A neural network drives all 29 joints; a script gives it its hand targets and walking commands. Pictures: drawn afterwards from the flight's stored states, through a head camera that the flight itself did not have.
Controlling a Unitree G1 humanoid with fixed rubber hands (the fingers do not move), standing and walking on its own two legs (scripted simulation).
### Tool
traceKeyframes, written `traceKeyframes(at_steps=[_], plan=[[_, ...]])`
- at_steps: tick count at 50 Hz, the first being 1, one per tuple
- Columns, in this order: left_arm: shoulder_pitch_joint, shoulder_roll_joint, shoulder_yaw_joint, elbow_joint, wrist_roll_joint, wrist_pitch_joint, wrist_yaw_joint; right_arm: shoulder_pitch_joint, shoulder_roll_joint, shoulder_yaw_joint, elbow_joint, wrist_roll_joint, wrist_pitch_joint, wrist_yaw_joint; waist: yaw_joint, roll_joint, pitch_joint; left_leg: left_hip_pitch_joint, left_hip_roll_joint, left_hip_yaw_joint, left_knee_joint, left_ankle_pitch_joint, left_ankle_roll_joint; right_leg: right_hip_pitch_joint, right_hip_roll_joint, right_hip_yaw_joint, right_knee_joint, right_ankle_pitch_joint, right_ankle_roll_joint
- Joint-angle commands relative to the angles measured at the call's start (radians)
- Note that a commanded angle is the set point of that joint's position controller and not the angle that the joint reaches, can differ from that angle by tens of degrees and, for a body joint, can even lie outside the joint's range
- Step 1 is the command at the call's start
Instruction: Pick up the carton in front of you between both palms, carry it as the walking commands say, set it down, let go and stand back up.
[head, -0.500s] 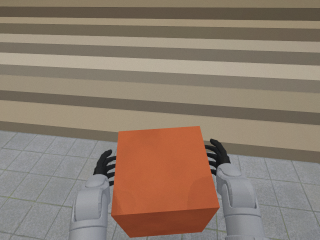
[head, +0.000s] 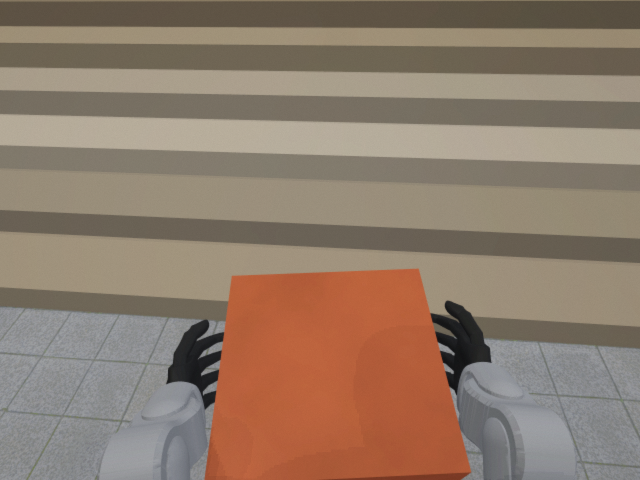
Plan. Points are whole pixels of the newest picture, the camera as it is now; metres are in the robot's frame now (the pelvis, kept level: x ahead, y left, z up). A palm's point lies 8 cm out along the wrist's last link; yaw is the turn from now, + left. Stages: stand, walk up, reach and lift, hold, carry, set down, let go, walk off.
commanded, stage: carry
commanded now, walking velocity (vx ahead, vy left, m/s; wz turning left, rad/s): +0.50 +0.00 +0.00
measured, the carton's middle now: (329, 401) +0.24 -0.01 +0.02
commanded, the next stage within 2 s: none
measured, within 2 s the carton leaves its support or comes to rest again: neither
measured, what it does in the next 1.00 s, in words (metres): walks ahead: right foot, then left foot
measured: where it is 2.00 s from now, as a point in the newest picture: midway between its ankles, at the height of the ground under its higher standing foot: (266, 184)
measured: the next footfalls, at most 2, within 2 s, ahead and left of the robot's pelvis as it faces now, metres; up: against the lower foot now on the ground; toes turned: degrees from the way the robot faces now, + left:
right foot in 0.16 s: +0.28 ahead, -0.12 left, +0.00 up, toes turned -12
left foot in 0.60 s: +0.59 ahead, +0.09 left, +0.00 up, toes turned +11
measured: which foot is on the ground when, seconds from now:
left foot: down 0.00-0.16, up 0.18-0.58, down 0.60-1.00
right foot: up 0.00-0.14, down 0.16-0.62, up 0.64-0.94, down 0.96-1.00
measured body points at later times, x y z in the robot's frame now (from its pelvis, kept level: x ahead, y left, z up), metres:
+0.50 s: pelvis +0.34 -0.02 +0.00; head +0.35 -0.03 +0.45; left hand +0.62 +0.15 +0.13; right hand +0.64 -0.15 +0.13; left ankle +0.45 +0.11 -0.71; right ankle +0.24 -0.12 -0.75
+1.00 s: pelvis +0.70 +0.03 -0.01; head +0.78 +0.03 +0.43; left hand +1.06 +0.18 +0.09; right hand +1.07 -0.13 +0.10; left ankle +0.56 +0.09 -0.73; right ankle +0.72 -0.08 -0.71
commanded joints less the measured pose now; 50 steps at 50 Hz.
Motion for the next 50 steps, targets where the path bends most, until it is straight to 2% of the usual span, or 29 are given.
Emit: traceKeyframes(at_steps=[1,5,7,8,9,10,11,12,13,14,15,17,22,25,27,29,30,31,32,33,35,37,39,43,44,47,48,49,50], plan=[[-0.370,-0.690,-0.536,-0.079,-0.190,-0.048,-0.033,-0.364,0.721,0.601,-0.078,0.272,0.007,0.073,0.011,0.077,-0.043,0.149,0.242,-0.189,-0.148,0.193,0.086,-0.075,0.014,-0.050,-0.194,0.090,0.007],[-0.352,-0.651,-0.534,-0.101,-0.180,-0.045,-0.017,-0.338,0.676,0.589,-0.084,0.268,0.012,0.074,0.018,0.138,-0.002,0.101,0.229,-0.101,-0.097,0.297,0.053,0.101,0.050,-0.125,-0.310,0.206,-0.020],[-0.343,-0.653,-0.544,-0.110,-0.190,-0.045,-0.023,-0.323,0.668,0.595,-0.093,0.268,0.015,0.079,0.035,0.108,-0.051,0.048,0.184,0.002,0.112,0.486,0.015,0.331,0.110,-0.192,-0.348,0.153,-0.030],[-0.340,-0.655,-0.552,-0.118,-0.195,-0.045,-0.028,-0.310,0.657,0.600,-0.101,0.268,0.016,0.083,0.046,0.078,-0.111,-0.036,0.150,0.037,0.285,0.515,-0.015,0.516,0.103,-0.173,-0.359,0.110,-0.038],[-0.342,-0.647,-0.557,-0.128,-0.196,-0.044,-0.034,-0.347,0.637,0.608,-0.125,0.270,0.019,0.086,0.076,-0.063,-0.165,-0.226,0.095,0.023,0.549,0.348,-0.054,0.685,-0.083,0.144,-0.461,-0.108,-0.092],[-0.387,-0.657,-0.573,-0.148,-0.215,-0.046,-0.045,-0.368,0.668,0.626,-0.159,0.273,0.023,0.093,0.075,-0.329,-0.220,-0.489,-0.029,-0.029,0.859,-0.098,-0.088,0.849,-0.334,0.612,-0.625,-0.181,-0.228],[-0.399,-0.690,-0.599,-0.176,-0.244,-0.047,-0.059,-0.366,0.691,0.635,-0.166,0.282,0.022,0.103,0.065,-0.277,-0.203,-0.577,0.016,-0.174,1.012,-0.180,-0.049,0.806,-0.366,0.663,-0.657,-0.038,-0.262],[-0.437,-0.733,-0.626,-0.210,-0.269,-0.051,-0.073,-0.387,0.728,0.641,-0.174,0.290,0.018,0.116,0.062,-0.202,-0.189,-0.599,0.064,-0.207,1.050,-0.162,-0.023,0.759,-0.332,0.554,-0.618,0.139,-0.255],[-0.487,-0.769,-0.656,-0.255,-0.286,-0.058,-0.087,-0.400,0.766,0.642,-0.191,0.288,0.008,0.127,0.057,-0.089,-0.203,-0.583,0.106,-0.228,1.008,-0.108,-0.012,0.715,-0.313,0.466,-0.601,0.191,-0.222],[-0.529,-0.789,-0.677,-0.266,-0.302,-0.062,-0.097,-0.412,0.785,0.641,-0.186,0.287,0.002,0.133,0.051,-0.041,-0.200,-0.552,0.130,-0.236,0.933,-0.050,-0.011,0.666,-0.285,0.384,-0.608,0.209,-0.185],[-0.561,-0.791,-0.695,-0.280,-0.317,-0.065,-0.104,-0.418,0.784,0.642,-0.188,0.278,-0.004,0.134,0.047,-0.060,-0.200,-0.503,0.125,-0.223,0.854,-0.019,-0.012,0.610,-0.254,0.295,-0.623,0.184,-0.150],[-0.581,-0.744,-0.698,-0.270,-0.332,-0.060,-0.112,-0.402,0.749,0.623,-0.150,0.247,-0.006,0.125,0.047,-0.107,-0.176,-0.463,0.098,-0.169,0.718,-0.011,-0.017,0.549,-0.221,0.190,-0.651,0.128,-0.137],[-0.654,-0.547,-0.608,-0.159,-0.311,-0.030,-0.075,-0.512,0.559,0.546,-0.077,0.206,0.020,0.062,0.077,-0.159,-0.070,-0.494,0.060,-0.075,0.400,0.114,-0.023,0.541,-0.158,0.042,-0.651,0.165,-0.148],[-0.732,-0.448,-0.515,-0.048,-0.261,-0.010,-0.023,-0.625,0.460,0.481,0.014,0.194,0.042,0.021,0.083,-0.184,-0.012,-0.458,0.030,-0.024,0.310,0.176,-0.003,0.523,-0.144,0.007,-0.627,0.206,-0.135],[-0.818,-0.427,-0.468,0.001,-0.244,-0.002,0.007,-0.726,0.436,0.438,0.063,0.200,0.047,-0.001,0.067,-0.193,-0.006,-0.396,0.016,-0.003,0.286,0.191,0.020,0.528,-0.138,-0.016,-0.558,0.276,-0.119],[-0.901,-0.423,-0.435,0.040,-0.235,0.001,0.033,-0.797,0.431,0.394,0.124,0.208,0.046,-0.018,-0.010,-0.141,-0.088,-0.126,-0.063,0.074,0.249,0.144,0.035,0.460,-0.074,-0.111,-0.300,0.463,-0.075],[-0.943,-0.418,-0.417,0.058,-0.227,0.002,0.044,-0.824,0.429,0.375,0.154,0.210,0.043,-0.025,-0.053,-0.063,-0.159,0.063,-0.041,0.011,0.239,0.087,0.033,0.373,-0.033,-0.114,-0.077,0.425,-0.050],[-0.979,-0.423,-0.397,0.061,-0.220,0.002,0.056,-0.860,0.410,0.359,0.168,0.208,0.041,-0.032,-0.054,0.178,-0.241,0.227,0.217,-0.454,0.099,-0.085,0.105,0.143,0.057,-0.095,0.246,0.180,-0.004],[-1.003,-0.424,-0.363,0.125,-0.207,0.009,0.066,-0.873,0.425,0.357,0.234,0.207,0.048,-0.036,-0.055,0.343,-0.253,0.343,0.350,-0.796,-0.061,-0.105,0.198,-0.121,0.156,0.021,0.452,-0.220,-0.005],[-1.048,-0.457,-0.351,0.162,-0.207,0.007,0.073,-0.930,0.459,0.359,0.221,0.237,0.044,-0.030,-0.041,0.257,-0.254,0.342,0.359,-0.740,-0.018,-0.028,0.213,-0.185,0.086,0.120,0.569,-0.216,-0.046],[-1.143,-0.565,-0.350,0.156,-0.214,-0.019,0.063,-1.076,0.602,0.409,0.174,0.297,0.015,0.000,-0.039,0.051,-0.247,0.257,0.309,-0.554,0.062,0.203,0.176,-0.204,0.021,0.142,0.505,-0.107,-0.080],[-1.197,-0.634,-0.358,0.170,-0.197,-0.053,0.050,-1.193,0.707,0.449,0.152,0.340,-0.017,0.029,-0.021,0.051,-0.290,0.216,0.275,-0.428,0.063,0.309,0.142,-0.147,0.007,0.139,0.412,-0.043,-0.077],[-1.206,-0.652,-0.377,0.178,-0.175,-0.081,0.043,-1.211,0.732,0.475,0.154,0.354,-0.036,0.047,-0.025,0.075,-0.316,0.254,0.264,-0.362,0.071,0.406,0.150,-0.159,0.019,0.107,0.319,-0.021,-0.065],[-1.122,-0.639,-0.385,0.183,-0.141,-0.098,0.037,-1.125,0.729,0.487,0.179,0.335,-0.046,0.054,-0.049,0.085,-0.317,0.364,0.212,-0.253,0.136,0.659,0.156,-0.222,0.054,0.044,0.084,0.051,-0.051],[-1.111,-0.637,-0.384,0.199,-0.132,-0.094,0.035,-1.093,0.728,0.477,0.207,0.320,-0.041,0.056,-0.056,0.121,-0.318,0.362,0.202,-0.227,0.155,0.685,0.163,-0.202,0.081,0.013,0.075,0.049,-0.059],[-1.090,-0.640,-0.401,0.183,-0.142,-0.085,0.023,-1.063,0.724,0.485,0.200,0.310,-0.033,0.063,-0.058,0.127,-0.287,0.416,0.195,-0.197,0.240,0.896,0.164,-0.224,0.112,-0.038,0.009,0.063,-0.080],[-1.079,-0.643,-0.408,0.173,-0.147,-0.084,0.020,-1.066,0.721,0.490,0.188,0.308,-0.030,0.064,-0.037,0.123,-0.283,0.384,0.175,-0.161,0.288,1.004,0.140,-0.150,0.131,-0.051,-0.080,0.091,-0.089],[-1.081,-0.649,-0.404,0.196,-0.136,-0.085,0.019,-1.079,0.724,0.490,0.195,0.302,-0.025,0.067,0.000,0.059,-0.275,0.359,0.121,-0.105,0.413,1.183,0.096,-0.014,0.189,-0.095,-0.244,0.106,-0.089],[-1.120,-0.666,-0.421,0.152,-0.149,-0.094,0.015,-1.119,0.741,0.513,0.167,0.320,-0.031,0.068,0.070,-0.029,-0.308,0.181,0.085,-0.065,0.682,1.223,0.059,0.295,0.196,-0.099,-0.439,0.358,-0.098]])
